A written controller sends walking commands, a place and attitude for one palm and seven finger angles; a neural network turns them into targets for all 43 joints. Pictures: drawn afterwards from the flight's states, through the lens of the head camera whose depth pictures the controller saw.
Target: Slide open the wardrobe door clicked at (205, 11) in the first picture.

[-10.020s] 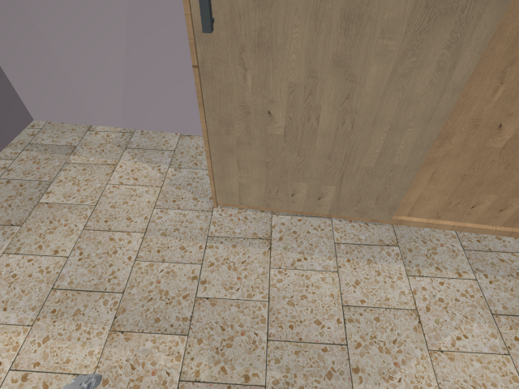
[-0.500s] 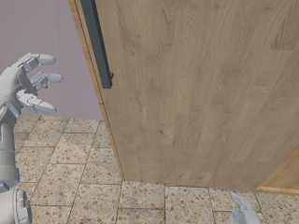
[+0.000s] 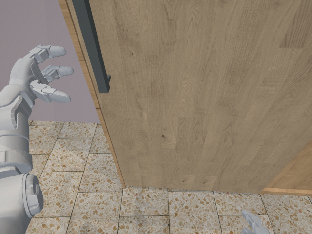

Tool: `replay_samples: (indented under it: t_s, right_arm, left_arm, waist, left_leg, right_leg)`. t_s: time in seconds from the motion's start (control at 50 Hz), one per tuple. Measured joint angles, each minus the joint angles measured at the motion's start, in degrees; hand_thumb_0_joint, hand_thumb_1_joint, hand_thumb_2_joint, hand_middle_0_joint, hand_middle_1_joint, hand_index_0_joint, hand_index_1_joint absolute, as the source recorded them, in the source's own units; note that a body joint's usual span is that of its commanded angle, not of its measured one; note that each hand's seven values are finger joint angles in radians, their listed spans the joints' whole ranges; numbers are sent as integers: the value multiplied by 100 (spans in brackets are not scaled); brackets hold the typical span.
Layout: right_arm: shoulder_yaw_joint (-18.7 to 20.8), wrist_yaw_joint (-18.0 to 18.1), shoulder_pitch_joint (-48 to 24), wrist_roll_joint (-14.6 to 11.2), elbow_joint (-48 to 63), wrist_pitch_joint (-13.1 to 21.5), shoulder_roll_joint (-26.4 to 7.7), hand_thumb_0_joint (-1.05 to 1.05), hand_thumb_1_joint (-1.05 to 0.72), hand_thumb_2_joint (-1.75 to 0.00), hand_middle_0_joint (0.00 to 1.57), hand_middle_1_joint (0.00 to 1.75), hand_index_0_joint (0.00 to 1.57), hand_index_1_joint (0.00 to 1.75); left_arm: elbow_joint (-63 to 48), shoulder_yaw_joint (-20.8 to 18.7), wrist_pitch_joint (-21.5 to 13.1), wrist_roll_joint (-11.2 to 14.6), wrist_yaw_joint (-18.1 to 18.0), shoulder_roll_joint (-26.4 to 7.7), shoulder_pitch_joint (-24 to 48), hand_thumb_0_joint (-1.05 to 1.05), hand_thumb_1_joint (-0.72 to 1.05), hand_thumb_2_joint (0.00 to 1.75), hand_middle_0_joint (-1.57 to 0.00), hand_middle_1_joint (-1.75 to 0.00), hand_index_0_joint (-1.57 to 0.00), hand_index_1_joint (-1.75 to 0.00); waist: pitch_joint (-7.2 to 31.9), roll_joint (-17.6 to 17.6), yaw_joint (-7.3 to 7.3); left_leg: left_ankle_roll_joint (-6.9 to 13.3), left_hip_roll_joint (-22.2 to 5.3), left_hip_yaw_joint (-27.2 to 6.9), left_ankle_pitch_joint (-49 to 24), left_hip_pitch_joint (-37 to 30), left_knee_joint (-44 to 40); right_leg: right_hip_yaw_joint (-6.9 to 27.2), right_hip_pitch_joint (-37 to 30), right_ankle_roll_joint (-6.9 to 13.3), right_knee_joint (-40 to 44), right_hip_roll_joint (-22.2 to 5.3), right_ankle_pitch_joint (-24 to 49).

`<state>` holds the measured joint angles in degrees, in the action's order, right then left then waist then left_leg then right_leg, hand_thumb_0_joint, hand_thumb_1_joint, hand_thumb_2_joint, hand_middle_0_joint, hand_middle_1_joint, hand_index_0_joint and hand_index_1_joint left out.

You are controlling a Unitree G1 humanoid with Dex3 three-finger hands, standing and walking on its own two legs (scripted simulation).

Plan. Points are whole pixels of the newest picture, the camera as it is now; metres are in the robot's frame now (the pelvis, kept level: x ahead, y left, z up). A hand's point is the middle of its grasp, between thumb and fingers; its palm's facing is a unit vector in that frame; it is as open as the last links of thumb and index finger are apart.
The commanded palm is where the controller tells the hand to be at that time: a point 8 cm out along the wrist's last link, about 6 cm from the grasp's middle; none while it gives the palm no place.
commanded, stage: move the hooked fingers beside the handle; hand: left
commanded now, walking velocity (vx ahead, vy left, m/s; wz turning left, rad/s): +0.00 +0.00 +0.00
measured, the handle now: (96, 44) +0.52 +0.18 +0.25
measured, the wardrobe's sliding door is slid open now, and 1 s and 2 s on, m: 0.00 0.00 0.00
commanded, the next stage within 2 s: feel for the door with the fingertips in 1.34 s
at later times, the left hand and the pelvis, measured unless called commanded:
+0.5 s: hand (72, 66) +0.46 +0.23 +0.22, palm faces -0.01 -1.00 +0.01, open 14.0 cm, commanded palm +0.45 +0.28 +0.22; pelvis +0.00 +0.00 +0.00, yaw -1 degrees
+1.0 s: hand (69, 66) +0.46 +0.24 +0.22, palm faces +0.00 -1.00 +0.00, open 14.0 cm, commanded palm +0.44 +0.28 +0.22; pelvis +0.00 +0.01 +0.00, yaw -1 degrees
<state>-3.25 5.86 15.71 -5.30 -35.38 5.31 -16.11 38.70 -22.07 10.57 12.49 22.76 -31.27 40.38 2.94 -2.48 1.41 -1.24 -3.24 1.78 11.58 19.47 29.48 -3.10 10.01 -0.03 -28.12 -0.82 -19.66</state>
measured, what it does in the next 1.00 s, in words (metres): stands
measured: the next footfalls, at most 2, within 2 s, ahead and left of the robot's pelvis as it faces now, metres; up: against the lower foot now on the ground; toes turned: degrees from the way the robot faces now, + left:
none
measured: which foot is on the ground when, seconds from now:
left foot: down 0.00-1.00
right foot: down 0.00-1.00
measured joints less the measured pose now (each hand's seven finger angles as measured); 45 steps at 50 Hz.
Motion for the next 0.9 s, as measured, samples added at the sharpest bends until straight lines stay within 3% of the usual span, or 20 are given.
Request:
replay_samples:
  t_s: [0.26,0.62,0.76,0.9]
  right_arm:
    - [118,31,231,11,-221,-135,-112,1,-90,-89,20,30,20,30]
    - [202,-4,643,125,-456,-225,-118,1,-90,-89,20,30,20,30]
    - [241,-71,858,130,-407,-336,-119,1,-90,-89,20,30,20,30]
    - [231,-72,779,82,-330,-371,-74,1,-90,-89,20,30,20,30]
  left_arm:
    - [865,192,-281,-99,-37,-78,698,-1,-50,30,-30,-120,-30,-120]
    - [2461,116,-928,-429,-197,-372,1848,-1,-50,30,-30,-120,-30,-120]
    - [2198,-159,-962,-441,-175,-412,1467,-1,-49,30,-32,-122,-31,-121]
    - [1830,-149,-816,-371,-154,-367,1139,-1,-50,30,-31,-121,-31,-121]
  waist:
    - [-5,58,79]
    - [11,70,418]
    - [109,35,445]
    - [119,51,389]
  left_leg:
    - [10,-4,-44,50,206,125]
    - [32,-58,28,86,653,271]
    - [41,-87,138,131,610,248]
    - [31,-100,108,164,542,280]
  right_leg:
    - [-35,155,-7,-52,9,-25]
    - [56,630,-31,-171,44,-10]
    - [168,638,-43,-151,55,-13]
    - [143,533,-34,-128,73,-26]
